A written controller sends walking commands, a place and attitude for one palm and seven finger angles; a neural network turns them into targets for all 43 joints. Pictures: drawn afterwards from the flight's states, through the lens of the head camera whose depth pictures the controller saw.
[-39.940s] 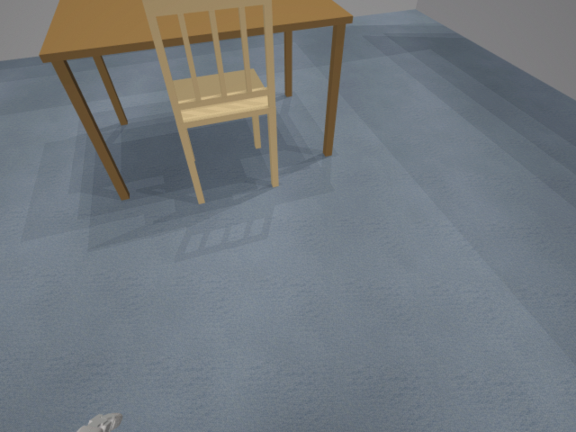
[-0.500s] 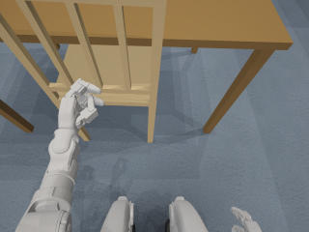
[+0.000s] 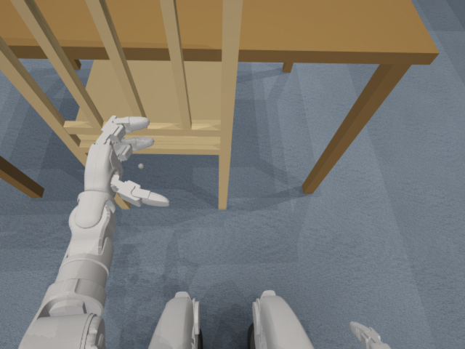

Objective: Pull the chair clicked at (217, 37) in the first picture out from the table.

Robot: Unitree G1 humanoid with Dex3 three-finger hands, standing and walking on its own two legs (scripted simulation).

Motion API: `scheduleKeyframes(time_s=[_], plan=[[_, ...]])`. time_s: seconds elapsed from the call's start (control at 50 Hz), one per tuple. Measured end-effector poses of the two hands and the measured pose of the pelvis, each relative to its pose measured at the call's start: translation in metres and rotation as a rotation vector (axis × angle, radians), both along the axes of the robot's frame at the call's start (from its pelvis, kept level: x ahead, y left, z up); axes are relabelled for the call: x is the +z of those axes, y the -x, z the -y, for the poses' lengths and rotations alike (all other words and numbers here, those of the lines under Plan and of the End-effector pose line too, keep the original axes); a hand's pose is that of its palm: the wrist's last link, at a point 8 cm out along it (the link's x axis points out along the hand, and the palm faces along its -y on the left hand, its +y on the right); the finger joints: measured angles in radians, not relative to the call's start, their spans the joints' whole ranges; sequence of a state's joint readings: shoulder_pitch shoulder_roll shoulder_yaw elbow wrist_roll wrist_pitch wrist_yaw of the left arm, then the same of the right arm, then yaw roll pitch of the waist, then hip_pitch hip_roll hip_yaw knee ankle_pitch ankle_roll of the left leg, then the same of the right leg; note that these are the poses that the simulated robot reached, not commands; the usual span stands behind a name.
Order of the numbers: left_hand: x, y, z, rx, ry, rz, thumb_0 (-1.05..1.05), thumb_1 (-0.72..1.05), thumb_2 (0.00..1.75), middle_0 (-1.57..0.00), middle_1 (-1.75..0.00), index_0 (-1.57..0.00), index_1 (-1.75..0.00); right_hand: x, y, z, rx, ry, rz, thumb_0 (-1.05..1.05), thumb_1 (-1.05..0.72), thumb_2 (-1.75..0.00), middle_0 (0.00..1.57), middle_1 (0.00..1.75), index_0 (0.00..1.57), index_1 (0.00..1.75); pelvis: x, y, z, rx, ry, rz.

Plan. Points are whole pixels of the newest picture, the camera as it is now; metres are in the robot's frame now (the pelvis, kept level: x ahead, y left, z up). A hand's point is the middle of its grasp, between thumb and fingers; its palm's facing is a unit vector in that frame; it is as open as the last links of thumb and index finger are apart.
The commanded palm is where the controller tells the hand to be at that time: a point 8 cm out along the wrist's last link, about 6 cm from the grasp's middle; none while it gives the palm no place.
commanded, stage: open the thumb and straighten the fingers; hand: left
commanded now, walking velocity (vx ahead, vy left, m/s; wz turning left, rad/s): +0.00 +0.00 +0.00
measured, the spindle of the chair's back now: (124, 75) +0.59 +0.19 +0.05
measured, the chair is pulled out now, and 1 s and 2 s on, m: -0.09 -0.09 -0.09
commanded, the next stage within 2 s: draw the fingers out of the gap in 0.26 s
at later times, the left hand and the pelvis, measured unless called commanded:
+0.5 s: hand (141, 168) +0.42 +0.15 +0.01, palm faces -0.03 -1.00 -0.05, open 17.5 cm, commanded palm +0.38 +0.20 +0.02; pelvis +0.00 +0.00 +0.00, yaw +0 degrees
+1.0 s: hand (135, 224) +0.32 +0.15 +0.01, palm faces -0.05 -1.00 -0.03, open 17.5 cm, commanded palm +0.29 +0.20 +0.02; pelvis +0.01 +0.00 +0.00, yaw +1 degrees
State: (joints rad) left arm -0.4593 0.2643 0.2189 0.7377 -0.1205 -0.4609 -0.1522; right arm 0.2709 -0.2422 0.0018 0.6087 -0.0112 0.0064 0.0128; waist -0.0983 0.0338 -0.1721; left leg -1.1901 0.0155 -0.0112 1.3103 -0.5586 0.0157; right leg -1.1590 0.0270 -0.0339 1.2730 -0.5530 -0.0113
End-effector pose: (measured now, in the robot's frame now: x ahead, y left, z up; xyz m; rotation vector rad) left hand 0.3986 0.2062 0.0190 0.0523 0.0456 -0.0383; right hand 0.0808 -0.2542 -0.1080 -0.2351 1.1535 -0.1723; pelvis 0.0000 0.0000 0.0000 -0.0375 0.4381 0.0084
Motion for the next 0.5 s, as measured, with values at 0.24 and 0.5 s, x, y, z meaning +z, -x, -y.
scheduleKeyframes(time_s=[0.24,0.5], plan=[[-0.001,-0.003,-0.001,-0.001,0.004,0.012,-0.01,-0.54,0.20,-0.09,-0.25,-0.09,-0.25,-0.002,-0.011,-0.004,0.018,0.000,0.014,0.01,-0.91,-0.90,0.20,0.30,0.20,0.30,-0.002,-0.002,-0.002,0.005,0.005,-0.010],[-0.003,0.003,0.000,0.014,0.005,-0.002,-0.02,-0.54,0.20,-0.01,-0.02,-0.01,-0.02,-0.001,-0.016,-0.007,0.015,-0.019,0.023,0.01,-0.91,-0.90,0.20,0.30,0.20,0.30,-0.001,-0.004,-0.002,-0.003,-0.001,-0.010]])
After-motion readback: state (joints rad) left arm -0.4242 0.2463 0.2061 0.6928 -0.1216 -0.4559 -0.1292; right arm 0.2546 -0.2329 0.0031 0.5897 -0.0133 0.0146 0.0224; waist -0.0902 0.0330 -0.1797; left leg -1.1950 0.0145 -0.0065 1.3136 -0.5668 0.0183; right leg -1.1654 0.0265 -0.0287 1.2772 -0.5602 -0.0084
